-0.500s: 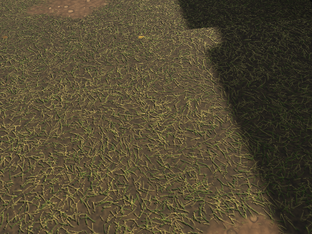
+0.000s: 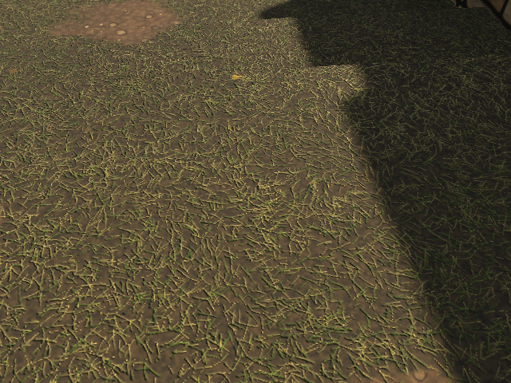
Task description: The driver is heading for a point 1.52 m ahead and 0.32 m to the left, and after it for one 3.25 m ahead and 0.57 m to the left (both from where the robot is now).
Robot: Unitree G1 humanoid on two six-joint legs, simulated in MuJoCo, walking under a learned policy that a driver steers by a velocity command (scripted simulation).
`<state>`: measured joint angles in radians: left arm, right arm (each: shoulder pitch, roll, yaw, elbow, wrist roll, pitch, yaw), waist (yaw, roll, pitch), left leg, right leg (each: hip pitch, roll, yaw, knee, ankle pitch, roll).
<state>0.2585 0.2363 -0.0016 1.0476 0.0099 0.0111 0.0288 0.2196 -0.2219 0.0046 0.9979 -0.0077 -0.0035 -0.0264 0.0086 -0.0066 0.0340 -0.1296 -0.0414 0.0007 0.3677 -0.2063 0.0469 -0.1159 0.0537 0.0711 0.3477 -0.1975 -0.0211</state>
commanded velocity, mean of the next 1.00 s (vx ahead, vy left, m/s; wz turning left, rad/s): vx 0.22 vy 0.00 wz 0.00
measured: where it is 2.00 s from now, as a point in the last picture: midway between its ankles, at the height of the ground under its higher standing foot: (272, 298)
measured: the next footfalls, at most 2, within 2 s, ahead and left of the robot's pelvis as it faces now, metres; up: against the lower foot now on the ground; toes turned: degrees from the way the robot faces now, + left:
right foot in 0.68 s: +0.12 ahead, -0.12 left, +0.00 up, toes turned -3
left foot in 1.16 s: +0.47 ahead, +0.03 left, +0.00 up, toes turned +4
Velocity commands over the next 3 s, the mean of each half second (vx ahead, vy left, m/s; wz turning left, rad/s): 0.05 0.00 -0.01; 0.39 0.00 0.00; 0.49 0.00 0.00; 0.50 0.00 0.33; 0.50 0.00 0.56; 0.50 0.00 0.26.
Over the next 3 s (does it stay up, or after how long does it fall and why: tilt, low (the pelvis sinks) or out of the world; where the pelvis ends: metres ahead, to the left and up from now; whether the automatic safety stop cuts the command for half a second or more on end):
stays up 1.27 0.18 -0.01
